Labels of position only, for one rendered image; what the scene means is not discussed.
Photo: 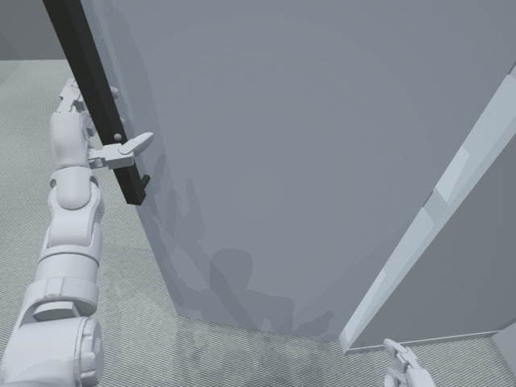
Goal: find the left robot hand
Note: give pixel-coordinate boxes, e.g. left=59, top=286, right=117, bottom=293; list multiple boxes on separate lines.
left=50, top=78, right=154, bottom=171

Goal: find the right robot hand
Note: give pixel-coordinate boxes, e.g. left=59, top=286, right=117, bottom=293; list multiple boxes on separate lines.
left=384, top=339, right=436, bottom=387

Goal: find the handle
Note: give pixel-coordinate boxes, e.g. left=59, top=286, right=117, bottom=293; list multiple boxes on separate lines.
left=43, top=0, right=150, bottom=206

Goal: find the robot left upper arm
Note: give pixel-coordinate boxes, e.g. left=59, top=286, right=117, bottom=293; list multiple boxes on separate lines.
left=0, top=316, right=104, bottom=387

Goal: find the fridge door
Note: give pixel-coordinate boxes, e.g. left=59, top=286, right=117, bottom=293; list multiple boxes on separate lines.
left=81, top=0, right=516, bottom=343

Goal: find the left robot forearm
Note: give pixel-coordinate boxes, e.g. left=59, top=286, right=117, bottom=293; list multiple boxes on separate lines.
left=0, top=167, right=105, bottom=385

